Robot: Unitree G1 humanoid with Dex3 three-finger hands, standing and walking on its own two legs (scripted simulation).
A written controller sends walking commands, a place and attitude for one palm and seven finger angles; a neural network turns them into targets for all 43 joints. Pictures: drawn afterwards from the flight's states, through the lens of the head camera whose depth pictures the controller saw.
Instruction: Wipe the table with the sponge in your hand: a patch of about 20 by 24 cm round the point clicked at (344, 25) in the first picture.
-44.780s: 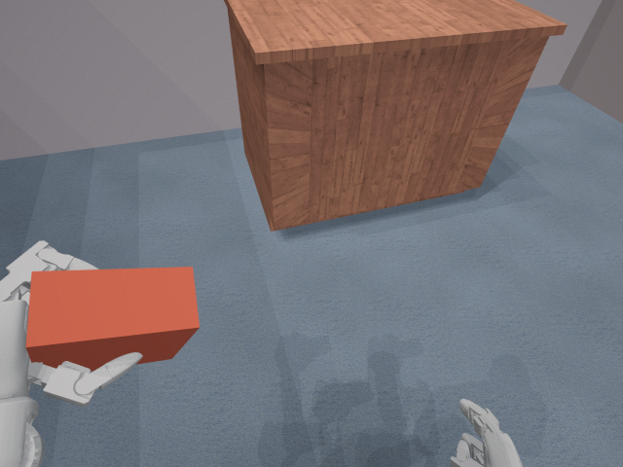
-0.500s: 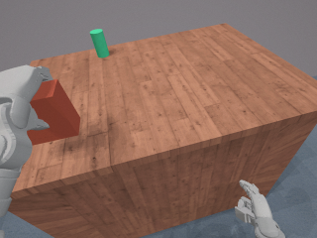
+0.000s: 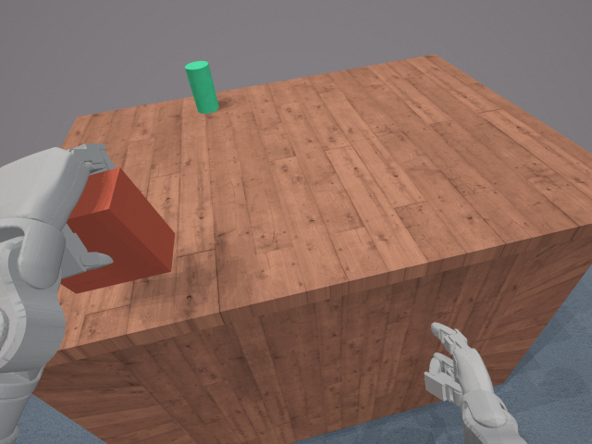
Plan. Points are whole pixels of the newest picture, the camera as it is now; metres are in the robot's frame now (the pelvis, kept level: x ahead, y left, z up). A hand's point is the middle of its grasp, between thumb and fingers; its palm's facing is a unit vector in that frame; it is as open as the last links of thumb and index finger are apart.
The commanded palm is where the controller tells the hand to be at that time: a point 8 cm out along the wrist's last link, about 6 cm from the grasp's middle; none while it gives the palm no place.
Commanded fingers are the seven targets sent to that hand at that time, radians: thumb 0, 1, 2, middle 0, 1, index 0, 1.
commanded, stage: bring the sponge back beside the body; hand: left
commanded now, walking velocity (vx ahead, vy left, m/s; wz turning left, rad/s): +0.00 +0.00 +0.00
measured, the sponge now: (107, 245) +0.25 +0.30 +0.18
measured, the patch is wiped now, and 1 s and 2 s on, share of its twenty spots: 1.00 1.00 1.00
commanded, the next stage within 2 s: step back with the hand held close in 1.14 s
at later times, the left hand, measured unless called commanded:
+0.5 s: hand (93, 248) +0.21 +0.26 +0.22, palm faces +0.25 -0.14 -0.96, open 10.3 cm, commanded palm +0.15 +0.27 +0.30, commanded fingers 0.00 0.10 1.30 -1.20 -1.60 -1.20 -1.60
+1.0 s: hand (86, 263) +0.19 +0.25 +0.22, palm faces +0.31 -0.15 -0.94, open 10.3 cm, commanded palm +0.13 +0.26 +0.30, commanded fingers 0.00 0.10 1.30 -1.20 -1.60 -1.20 -1.60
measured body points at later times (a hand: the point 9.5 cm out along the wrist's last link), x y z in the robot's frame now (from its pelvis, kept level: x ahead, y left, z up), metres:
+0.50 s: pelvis -0.01 -0.02 +0.00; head -0.04 -0.07 +0.44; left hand +0.19 +0.26 +0.27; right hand +0.26 -0.20 -0.05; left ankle +0.00 +0.10 -0.74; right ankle +0.02 -0.11 -0.74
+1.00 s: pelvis -0.02 -0.02 +0.00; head -0.06 -0.07 +0.44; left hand +0.17 +0.26 +0.27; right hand +0.25 -0.20 -0.05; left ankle +0.00 +0.10 -0.74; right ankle +0.02 -0.11 -0.74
